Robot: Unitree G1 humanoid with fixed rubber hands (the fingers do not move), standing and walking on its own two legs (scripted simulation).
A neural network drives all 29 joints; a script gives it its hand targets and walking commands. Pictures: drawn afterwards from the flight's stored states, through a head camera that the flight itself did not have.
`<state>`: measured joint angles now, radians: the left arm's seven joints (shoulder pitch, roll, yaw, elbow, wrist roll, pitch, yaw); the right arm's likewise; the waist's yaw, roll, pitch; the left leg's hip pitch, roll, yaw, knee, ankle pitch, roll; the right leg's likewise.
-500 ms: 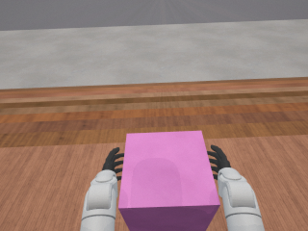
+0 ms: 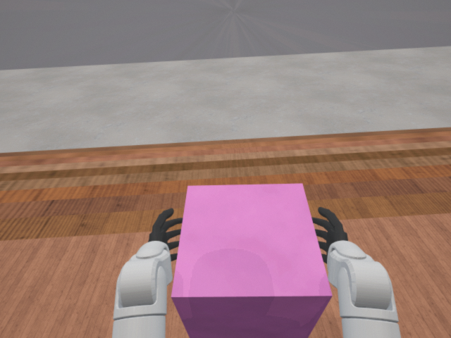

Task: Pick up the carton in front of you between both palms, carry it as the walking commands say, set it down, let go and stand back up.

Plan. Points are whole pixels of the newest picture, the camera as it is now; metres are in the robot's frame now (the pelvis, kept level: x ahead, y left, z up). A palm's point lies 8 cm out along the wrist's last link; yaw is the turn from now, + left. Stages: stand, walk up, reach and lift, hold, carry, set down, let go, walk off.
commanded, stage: carry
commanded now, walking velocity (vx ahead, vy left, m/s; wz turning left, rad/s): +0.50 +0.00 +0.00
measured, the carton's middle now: (246, 268) +0.29 -0.01 +0.02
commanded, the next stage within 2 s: none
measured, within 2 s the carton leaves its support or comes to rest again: neither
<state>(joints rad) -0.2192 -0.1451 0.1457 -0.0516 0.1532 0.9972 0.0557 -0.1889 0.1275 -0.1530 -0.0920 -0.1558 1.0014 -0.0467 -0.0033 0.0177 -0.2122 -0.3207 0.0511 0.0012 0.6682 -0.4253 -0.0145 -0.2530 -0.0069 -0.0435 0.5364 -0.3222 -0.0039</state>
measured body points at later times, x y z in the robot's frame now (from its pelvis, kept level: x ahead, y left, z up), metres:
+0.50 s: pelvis +0.26 -0.04 -0.02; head +0.23 -0.05 +0.43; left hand +0.52 +0.10 +0.09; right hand +0.51 -0.20 +0.09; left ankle +0.09 +0.10 -0.72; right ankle +0.35 -0.12 -0.73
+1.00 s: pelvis +0.58 -0.02 -0.02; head +0.58 -0.01 +0.43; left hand +0.86 +0.12 +0.08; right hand +0.85 -0.18 +0.08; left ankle +0.68 +0.05 -0.73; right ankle +0.37 -0.12 -0.68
